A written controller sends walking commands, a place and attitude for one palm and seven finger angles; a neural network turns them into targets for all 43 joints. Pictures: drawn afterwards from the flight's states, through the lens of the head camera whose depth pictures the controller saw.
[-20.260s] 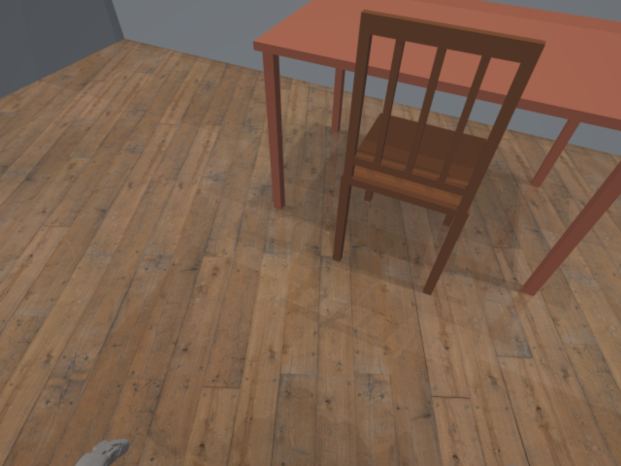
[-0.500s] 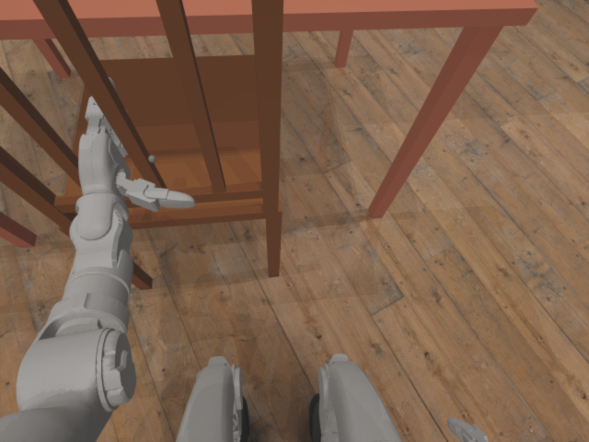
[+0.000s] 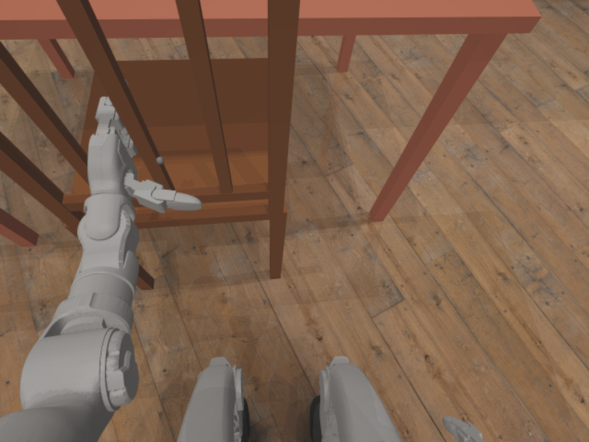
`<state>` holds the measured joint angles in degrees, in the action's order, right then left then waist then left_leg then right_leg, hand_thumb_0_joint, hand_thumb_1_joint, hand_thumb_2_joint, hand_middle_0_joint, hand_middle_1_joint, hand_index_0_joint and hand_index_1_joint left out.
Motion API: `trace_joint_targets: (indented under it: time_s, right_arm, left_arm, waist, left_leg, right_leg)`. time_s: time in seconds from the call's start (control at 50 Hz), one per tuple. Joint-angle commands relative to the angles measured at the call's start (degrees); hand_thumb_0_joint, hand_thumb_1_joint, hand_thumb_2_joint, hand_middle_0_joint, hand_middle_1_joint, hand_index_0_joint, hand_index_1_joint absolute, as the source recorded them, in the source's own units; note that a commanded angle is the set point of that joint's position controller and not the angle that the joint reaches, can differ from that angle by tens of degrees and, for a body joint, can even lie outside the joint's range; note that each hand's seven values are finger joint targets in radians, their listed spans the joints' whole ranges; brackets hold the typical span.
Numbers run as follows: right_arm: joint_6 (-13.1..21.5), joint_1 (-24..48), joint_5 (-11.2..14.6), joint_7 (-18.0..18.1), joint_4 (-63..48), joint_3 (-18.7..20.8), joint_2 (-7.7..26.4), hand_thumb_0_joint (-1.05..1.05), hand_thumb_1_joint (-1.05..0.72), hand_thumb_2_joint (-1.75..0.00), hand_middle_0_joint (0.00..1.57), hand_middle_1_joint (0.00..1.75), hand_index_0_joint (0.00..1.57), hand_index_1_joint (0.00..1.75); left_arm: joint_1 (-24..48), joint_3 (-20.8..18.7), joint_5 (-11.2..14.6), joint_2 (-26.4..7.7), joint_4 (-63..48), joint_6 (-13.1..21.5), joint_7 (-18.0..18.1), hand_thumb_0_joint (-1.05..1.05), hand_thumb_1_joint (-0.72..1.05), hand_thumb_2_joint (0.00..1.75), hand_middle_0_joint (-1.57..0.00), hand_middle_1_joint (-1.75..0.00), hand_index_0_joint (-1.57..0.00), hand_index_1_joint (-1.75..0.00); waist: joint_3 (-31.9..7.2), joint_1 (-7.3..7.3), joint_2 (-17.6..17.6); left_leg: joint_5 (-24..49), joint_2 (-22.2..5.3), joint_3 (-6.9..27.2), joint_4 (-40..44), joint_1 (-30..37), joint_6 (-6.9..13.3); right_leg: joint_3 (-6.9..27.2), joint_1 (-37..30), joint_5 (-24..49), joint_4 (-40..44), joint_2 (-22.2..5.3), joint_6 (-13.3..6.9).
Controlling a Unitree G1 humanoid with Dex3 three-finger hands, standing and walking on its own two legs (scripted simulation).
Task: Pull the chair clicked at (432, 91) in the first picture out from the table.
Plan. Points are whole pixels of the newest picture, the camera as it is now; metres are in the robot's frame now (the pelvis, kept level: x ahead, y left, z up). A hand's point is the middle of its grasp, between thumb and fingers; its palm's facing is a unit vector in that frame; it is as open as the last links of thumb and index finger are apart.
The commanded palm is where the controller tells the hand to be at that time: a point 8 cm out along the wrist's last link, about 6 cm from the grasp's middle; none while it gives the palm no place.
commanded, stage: hook a spindle and tug to test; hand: left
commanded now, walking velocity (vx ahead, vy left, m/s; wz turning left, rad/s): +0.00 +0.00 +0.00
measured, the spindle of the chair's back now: (132, 120) +0.51 +0.19 +0.08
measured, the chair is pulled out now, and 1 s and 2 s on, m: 0.00 0.00 0.08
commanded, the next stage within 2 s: step backward, pulling the chair out in 1.36 s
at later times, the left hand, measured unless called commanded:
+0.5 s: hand (159, 157) +0.48 +0.17 +0.04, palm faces +0.11 -0.99 -0.02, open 10.2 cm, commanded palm +0.45 +0.20 +0.04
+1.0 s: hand (161, 159) +0.48 +0.17 +0.04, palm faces +0.11 -0.99 -0.02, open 5.2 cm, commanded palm +0.43 +0.20 +0.04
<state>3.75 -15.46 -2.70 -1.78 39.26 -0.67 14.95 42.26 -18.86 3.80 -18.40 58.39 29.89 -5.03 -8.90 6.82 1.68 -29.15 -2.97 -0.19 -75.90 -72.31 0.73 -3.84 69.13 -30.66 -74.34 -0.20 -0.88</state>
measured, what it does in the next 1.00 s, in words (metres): stands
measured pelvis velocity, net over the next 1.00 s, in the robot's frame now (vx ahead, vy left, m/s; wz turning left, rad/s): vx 0.01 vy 0.00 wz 0.00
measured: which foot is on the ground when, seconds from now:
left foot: down 0.00-1.00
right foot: down 0.00-1.00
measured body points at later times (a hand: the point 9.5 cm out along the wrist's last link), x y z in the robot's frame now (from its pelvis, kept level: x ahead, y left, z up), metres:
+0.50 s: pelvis +0.00 +0.00 +0.00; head +0.14 +0.01 +0.43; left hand +0.47 +0.22 +0.04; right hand +0.07 -0.26 -0.12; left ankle +0.05 +0.11 -0.61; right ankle +0.04 -0.12 -0.61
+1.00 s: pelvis +0.01 +0.00 +0.01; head +0.15 +0.01 +0.44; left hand +0.47 +0.22 +0.04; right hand +0.08 -0.26 -0.11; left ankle +0.05 +0.11 -0.61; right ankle +0.04 -0.12 -0.61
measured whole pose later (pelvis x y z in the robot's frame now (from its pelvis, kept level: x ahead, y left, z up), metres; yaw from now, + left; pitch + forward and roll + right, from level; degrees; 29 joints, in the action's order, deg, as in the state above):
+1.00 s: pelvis +0.01 +0.00 +0.01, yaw +0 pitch +26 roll -2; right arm 2.7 -15.7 -2.4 -2.7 38.6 0.0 14.4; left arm 38.2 -16.9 5.5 -16.7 53.3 28.3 -2.6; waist -9.1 6.3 1.7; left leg -29.8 -3.0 -0.3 -74.3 -70.1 0.6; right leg -3.6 67.0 -31.1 -72.5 0.1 -0.9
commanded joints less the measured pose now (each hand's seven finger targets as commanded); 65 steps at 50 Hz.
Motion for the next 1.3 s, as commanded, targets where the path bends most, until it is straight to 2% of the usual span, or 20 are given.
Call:
trace_joint_targets:
  time_s: [0.0, 0.08, 0.14, 0.2, 0.34, 0.38, 0.48, 0.64, 0.68, 0.74, 0.76, 0.8, 0.88, 0.9, 0.98, 1.04, 1.08, 1.18, 1.22, 1.28]
  right_arm:
    - [1.1, -6.9, 0.2, 0.9, -3.6, 3.7, 9.6, 0.00, -0.90, -0.90, 0.20, 0.30, 0.20, 0.30]
    - [1.5, -6.7, -0.1, 0.9, -3.6, 3.8, 9.5, 0.00, -0.90, -0.90, 0.20, 0.30, 0.20, 0.30]
    - [1.5, -6.8, -0.2, 0.8, -3.2, 3.7, 9.3, 0.00, -0.90, -0.90, 0.20, 0.30, 0.20, 0.30]
    - [1.1, -6.8, -0.1, 0.7, -3.3, 3.7, 9.4, 0.00, -0.90, -0.90, 0.20, 0.30, 0.20, 0.30]
    - [1.3, -7.2, 0.0, 0.8, -3.4, 4.0, 9.5, 0.00, -0.90, -0.90, 0.20, 0.30, 0.20, 0.30]
    - [1.2, -7.3, 0.0, 0.6, -3.3, 4.0, 9.4, 0.00, -0.90, -0.90, 0.20, 0.30, 0.20, 0.30]
    - [1.0, -7.5, 0.0, 0.7, -3.0, 3.9, 9.3, 0.00, -0.90, -0.90, 0.20, 0.30, 0.20, 0.30]
    - [0.9, -7.7, 0.1, 0.8, -2.8, 3.9, 9.2, 0.00, -0.90, -0.90, 0.20, 0.30, 0.20, 0.30]
    - [0.7, -8.0, 0.1, 0.7, -2.8, 4.2, 9.5, 0.00, -0.90, -0.90, 0.20, 0.30, 0.20, 0.30]
    - [0.7, -7.6, 0.2, 0.5, -3.5, 4.1, 9.1, 0.00, -0.90, -0.90, 0.20, 0.30, 0.20, 0.30]
    - [0.7, -7.4, 0.2, 0.3, -3.6, 4.3, 9.0, 0.00, -0.90, -0.90, 0.20, 0.30, 0.20, 0.30]
    - [0.4, -7.3, 0.3, 0.3, -3.6, 4.3, 9.1, 0.00, -0.90, -0.90, 0.20, 0.30, 0.20, 0.30]
    - [0.5, -6.6, 0.5, 0.0, -4.3, 4.2, 8.6, 0.00, -0.90, -0.90, 0.20, 0.30, 0.20, 0.30]
    - [0.4, -6.7, 0.4, 0.0, -4.2, 4.4, 8.9, 0.00, -0.90, -0.90, 0.20, 0.30, 0.20, 0.30]
    - [0.5, -6.2, 0.5, -0.3, -5.0, 4.7, 8.4, 0.00, -0.90, -0.90, 0.20, 0.30, 0.20, 0.30]
    - [0.3, -6.0, 0.7, -0.2, -4.9, 4.5, 8.4, 0.00, -0.90, -0.90, 0.20, 0.30, 0.20, 0.30]
    - [0.2, -5.8, 0.8, -0.1, -5.2, 4.6, 8.3, 0.00, -0.90, -0.90, 0.20, 0.30, 0.20, 0.30]
    - [0.3, -5.1, 0.8, -0.3, -5.9, 4.7, 7.7, 0.00, -0.90, -0.90, 0.20, 0.30, 0.20, 0.30]
    - [0.4, -4.9, 0.8, -0.1, -6.1, 4.7, 8.0, 0.00, -0.90, -0.90, 0.20, 0.30, 0.20, 0.30]
    - [0.4, -4.4, 0.9, -0.1, -6.2, 4.7, 7.6, 0.00, -0.90, -0.90, 0.20, 0.30, 0.20, 0.30]
  left_arm:
    - [22.6, -0.5, 0.3, -9.9, -11.5, 3.1, 0.8, 0.00, -0.50, 0.30, -0.20, -0.52, -0.20, -0.52]
    - [23.1, -1.4, 0.2, -11.1, -13.7, 5.1, 1.3, 0.00, -0.50, 0.30, -0.27, -0.74, -0.27, -0.74]
    - [22.3, -0.9, 0.0, -10.1, -12.0, 5.3, 1.4, 0.00, -0.50, 0.30, -0.32, -0.90, -0.32, -0.90]
    - [21.2, -0.8, -0.4, -10.0, -9.3, 4.1, 1.0, 0.00, -0.33, 0.37, -0.38, -1.07, -0.38, -1.07]
    - [24.0, 1.5, 0.5, -7.6, -12.2, 4.1, 0.7, 0.00, 0.06, 0.54, -0.50, -1.45, -0.50, -1.45]
    - [23.4, 2.4, 0.4, -6.5, -12.4, 4.1, 0.7, 0.00, 0.17, 0.59, -0.50, -1.45, -0.50, -1.45]
    - [23.0, 0.8, -0.4, -9.2, -10.6, 4.2, 0.9, 0.00, 0.45, 0.71, -0.50, -1.45, -0.50, -1.45]
    - [24.4, 2.7, 0.1, -6.7, -11.3, 3.9, -0.1, 0.00, 0.90, 0.90, -0.50, -1.45, -0.50, -1.45]
    - [22.9, 1.3, 0.3, -8.3, -10.9, 3.7, 0.0, 0.00, 0.90, 0.90, -0.50, -1.45, -0.50, -1.45]
    - [21.2, 3.1, 0.2, -6.0, -13.5, 3.8, -0.1, 0.00, 0.90, 0.90, -0.50, -1.45, -0.50, -1.45]
    - [18.8, 3.5, 0.6, -4.6, -13.4, 3.5, 0.0, 0.00, 0.90, 0.90, -0.50, -1.45, -0.50, -1.45]
    - [17.7, 2.6, 0.7, -5.9, -13.0, 3.1, 0.1, 0.00, 0.90, 0.90, -0.50, -1.45, -0.50, -1.45]
    - [14.8, 4.3, 0.6, -3.6, -15.0, 3.2, 0.5, 0.00, 0.90, 0.90, -0.50, -1.45, -0.50, -1.45]
    - [14.5, 3.5, 0.5, -4.8, -15.7, 3.3, 0.7, 0.00, 0.90, 0.90, -0.50, -1.45, -0.50, -1.45]
    - [10.0, 5.2, 1.0, -2.2, -21.1, 3.5, 0.9, 0.00, 0.90, 0.90, -0.50, -1.45, -0.50, -1.45]
    - [6.8, 4.6, 1.2, -2.8, -20.3, 2.9, 1.1, 0.00, 0.90, 0.90, -0.50, -1.45, -0.50, -1.45]
    - [5.4, 3.7, 1.1, -3.8, -21.6, 2.9, 1.3, 0.00, 0.90, 0.90, -0.50, -1.45, -0.50, -1.45]
    - [1.2, 5.9, 1.4, -0.9, -25.5, 2.9, 1.5, 0.00, 0.90, 0.90, -0.50, -1.45, -0.50, -1.45]
    - [0.0, 4.8, 1.5, -2.2, -26.8, 3.0, 1.7, 0.00, 0.90, 0.90, -0.50, -1.45, -0.50, -1.45]
    - [-1.1, 6.1, 1.4, -0.9, -27.7, 2.8, 1.7, 0.00, 0.90, 0.90, -0.50, -1.45, -0.50, -1.45]
  waist:
    - [-27.3, 1.22, 3.4]
    - [-29.8, 0.58, 4.6]
    - [-28.8, 1.09, 4.0]
    - [-26.7, 1.12, 3.0]
    - [-29.8, 1.58, 4.7]
    - [-29.6, 1.65, 4.8]
    - [-28.1, 1.73, 2.3]
    - [-29.0, 2.10, 5.5]
    - [-29.5, 1.76, 4.1]
    - [-31.1, 1.16, 5.9]
    - [-31.2, 0.95, 4.7]
    - [-29.1, 0.87, 2.7]
    - [-28.9, 0.32, 3.8]
    - [-28.9, 0.18, 3.3]
    - [-31.9, -0.68, 4.4]
    - [-28.4, -0.52, 1.9]
    - [-28.6, -1.23, 1.9]
    - [-29.2, -1.78, 3.0]
    - [-29.3, -2.19, 3.3]
    - [-28.0, -1.97, 2.1]
  left_leg:
    - [12.3, 2.9, 3.1, 9.0, 23.1, -0.2]
    - [13.5, 3.0, 3.2, 8.7, 24.8, -0.4]
    - [14.0, 2.9, 3.0, 8.4, 24.3, -0.4]
    - [11.7, 3.0, 2.6, 8.5, 21.5, -0.2]
    - [13.7, 2.8, 3.6, 8.9, 26.1, -0.5]
    - [14.6, 2.8, 3.5, 8.8, 26.4, -0.5]
    - [12.7, 3.1, 2.6, 8.1, 22.3, 0.1]
    - [16.2, 2.9, 3.2, 8.2, 26.2, -0.3]
    - [16.3, 2.9, 3.1, 8.1, 25.8, -0.2]
    - [18.7, 2.8, 3.4, 8.6, 28.2, -0.6]
    - [18.8, 2.8, 3.2, 8.5, 28.3, -0.5]
    - [17.1, 2.8, 2.9, 8.9, 26.1, -0.4]
    - [17.8, 2.8, 2.7, 9.3, 27.2, -0.5]
    - [18.2, 2.7, 2.8, 9.5, 27.3, -0.6]
    - [22.7, 2.5, 2.6, 9.7, 30.9, -0.9]
    - [22.2, 2.5, 2.2, 9.8, 28.3, -0.7]
    - [21.7, 2.7, 1.9, 9.9, 27.4, -0.7]
    - [25.0, 2.6, 1.7, 10.1, 29.9, -0.9]
    - [25.5, 2.5, 1.8, 10.2, 30.2, -1.0]
    - [25.4, 2.4, 1.8, 10.3, 29.8, -1.1]
  right_leg:
    - [1.9, -10.2, 12.6, 10.5, 2.8, -0.5]
    - [2.1, -10.4, 13.2, 10.0, 2.9, -0.7]
    - [1.8, -10.0, 13.8, 9.7, 3.0, -0.6]
    - [2.3, -10.7, 12.5, 10.4, 2.8, -0.6]
    - [1.5, -9.0, 13.2, 10.0, 2.9, -0.8]
    - [1.4, -9.0, 13.7, 10.1, 3.0, -0.7]
    - [2.6, -11.5, 13.9, 10.7, 2.9, -0.5]
    - [1.7, -9.3, 15.8, 10.1, 2.8, -0.7]
    - [1.9, -10.4, 16.3, 10.3, 2.9, -0.7]
    - [1.4, -10.3, 17.5, 9.6, 2.9, -0.9]
    - [1.4, -10.7, 17.7, 10.1, 3.0, -0.8]
    - [1.6, -11.9, 17.1, 10.5, 3.0, -0.7]
    - [1.5, -12.0, 17.4, 10.7, 3.2, -0.8]
    - [1.4, -12.2, 17.7, 10.6, 3.1, -0.9]
    - [1.2, -13.8, 20.9, 10.5, 3.3, -0.9]
    - [1.3, -14.6, 21.8, 10.8, 3.2, -0.7]
    - [1.6, -16.0, 22.2, 10.7, 3.2, -0.7]
    - [1.5, -16.7, 24.3, 10.7, 3.1, -0.7]
    - [1.5, -16.6, 24.5, 10.4, 3.1, -0.8]
    - [1.3, -16.7, 24.7, 10.4, 3.0, -0.7]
